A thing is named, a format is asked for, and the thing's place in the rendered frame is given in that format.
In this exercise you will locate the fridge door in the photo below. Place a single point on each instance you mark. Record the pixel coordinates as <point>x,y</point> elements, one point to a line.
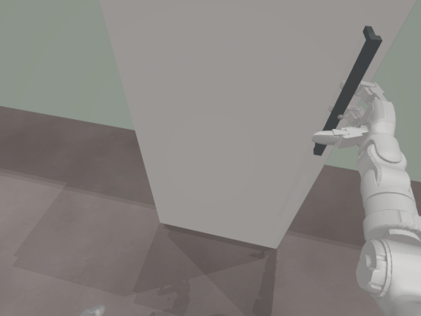
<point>225,96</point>

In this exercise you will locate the right robot hand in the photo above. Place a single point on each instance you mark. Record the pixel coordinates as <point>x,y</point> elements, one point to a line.
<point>379,118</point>

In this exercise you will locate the right robot forearm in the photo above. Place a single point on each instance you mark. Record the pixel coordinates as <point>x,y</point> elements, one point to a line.
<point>387,197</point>

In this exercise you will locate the handle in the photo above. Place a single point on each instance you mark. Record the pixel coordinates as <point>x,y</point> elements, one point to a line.
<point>361,65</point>

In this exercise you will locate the robot right upper arm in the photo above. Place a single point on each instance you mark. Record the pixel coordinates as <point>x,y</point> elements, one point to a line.
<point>390,271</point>

